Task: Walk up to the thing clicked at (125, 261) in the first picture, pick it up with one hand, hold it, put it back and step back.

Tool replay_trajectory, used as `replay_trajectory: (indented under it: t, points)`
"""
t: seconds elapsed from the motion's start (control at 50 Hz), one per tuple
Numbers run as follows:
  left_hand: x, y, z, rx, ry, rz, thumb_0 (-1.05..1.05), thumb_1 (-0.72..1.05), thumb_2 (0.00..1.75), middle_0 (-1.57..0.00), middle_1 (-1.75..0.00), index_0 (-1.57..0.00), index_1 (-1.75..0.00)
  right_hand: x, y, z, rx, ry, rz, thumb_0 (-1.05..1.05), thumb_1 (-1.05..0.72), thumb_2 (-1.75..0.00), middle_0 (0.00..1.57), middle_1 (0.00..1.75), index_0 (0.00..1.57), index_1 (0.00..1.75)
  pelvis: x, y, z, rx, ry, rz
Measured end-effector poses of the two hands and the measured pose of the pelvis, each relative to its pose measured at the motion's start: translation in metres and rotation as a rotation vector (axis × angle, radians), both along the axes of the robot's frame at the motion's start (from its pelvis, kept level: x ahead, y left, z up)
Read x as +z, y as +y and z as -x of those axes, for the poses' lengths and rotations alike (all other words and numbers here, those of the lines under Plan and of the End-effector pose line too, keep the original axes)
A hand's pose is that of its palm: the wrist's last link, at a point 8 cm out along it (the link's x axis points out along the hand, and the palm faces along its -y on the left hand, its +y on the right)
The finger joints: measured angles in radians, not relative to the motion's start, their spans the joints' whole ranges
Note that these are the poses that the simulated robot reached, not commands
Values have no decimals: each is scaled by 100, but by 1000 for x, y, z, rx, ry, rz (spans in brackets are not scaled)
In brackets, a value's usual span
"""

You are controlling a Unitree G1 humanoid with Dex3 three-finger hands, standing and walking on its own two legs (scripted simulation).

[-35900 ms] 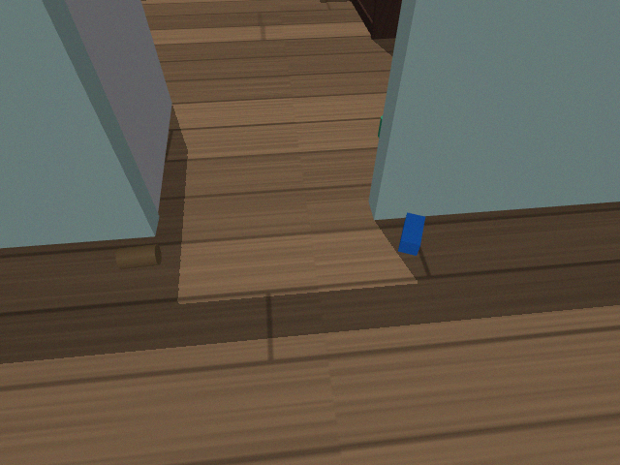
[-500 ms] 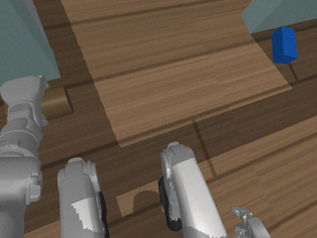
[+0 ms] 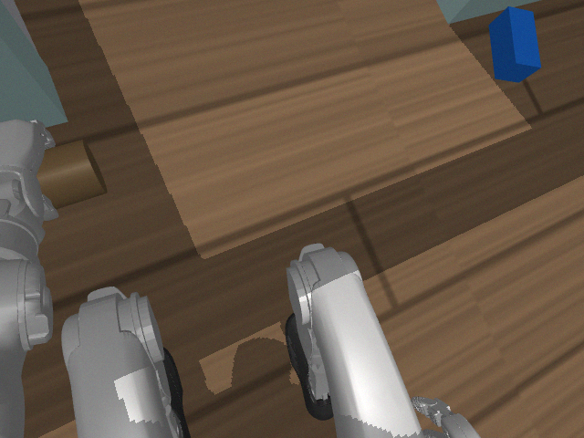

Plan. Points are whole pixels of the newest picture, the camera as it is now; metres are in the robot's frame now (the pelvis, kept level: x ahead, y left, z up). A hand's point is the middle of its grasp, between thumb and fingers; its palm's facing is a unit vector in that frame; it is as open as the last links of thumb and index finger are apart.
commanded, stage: crouch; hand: left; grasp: from above
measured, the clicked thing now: (42, 182) +0.49 +0.26 -0.20
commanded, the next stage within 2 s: lower in 0.06 s
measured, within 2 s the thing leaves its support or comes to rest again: rests again in 1.22 s
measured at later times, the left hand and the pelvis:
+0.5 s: hand (44, 186) +0.49 +0.26 -0.21, palm faces -0.44 -0.12 -0.89, open 10.5 cm; pelvis +0.00 +0.00 -0.03, yaw -2 degrees
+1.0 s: hand (59, 189) +0.50 +0.26 -0.26, palm faces -0.43 -0.13 -0.89, open 10.4 cm; pelvis +0.01 +0.00 -0.04, yaw -4 degrees
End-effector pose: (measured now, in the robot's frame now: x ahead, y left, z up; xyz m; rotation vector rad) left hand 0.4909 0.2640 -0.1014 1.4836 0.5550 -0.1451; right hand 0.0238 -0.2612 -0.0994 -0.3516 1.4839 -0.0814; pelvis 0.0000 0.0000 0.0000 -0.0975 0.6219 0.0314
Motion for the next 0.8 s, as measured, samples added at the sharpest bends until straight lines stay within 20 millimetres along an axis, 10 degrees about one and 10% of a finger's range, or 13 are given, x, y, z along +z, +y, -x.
replay_trajectory:
  t: [0.8]
  points:
    - [-82,-1,-12,-2,13,15,0,-2,31,-77,-33,-77,-33,-24,4,5,77,51,-22,0,-90,-90,20,30,20,30,-42,3,-6,-30,-37,41]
